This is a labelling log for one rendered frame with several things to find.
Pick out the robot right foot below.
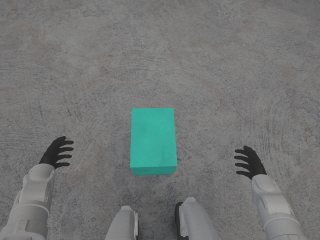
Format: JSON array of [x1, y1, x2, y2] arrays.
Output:
[[175, 202, 189, 240]]

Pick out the carton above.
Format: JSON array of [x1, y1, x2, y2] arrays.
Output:
[[130, 108, 177, 176]]

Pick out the robot left hand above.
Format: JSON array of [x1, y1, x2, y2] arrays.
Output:
[[39, 136, 74, 169]]

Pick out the right robot forearm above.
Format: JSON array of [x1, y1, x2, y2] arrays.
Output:
[[251, 174, 310, 240]]

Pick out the left robot thigh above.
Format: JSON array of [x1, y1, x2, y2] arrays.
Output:
[[105, 210, 138, 240]]

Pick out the robot right hand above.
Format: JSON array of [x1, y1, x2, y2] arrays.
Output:
[[234, 145, 267, 180]]

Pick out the left robot forearm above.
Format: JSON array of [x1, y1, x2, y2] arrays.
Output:
[[0, 163, 56, 240]]

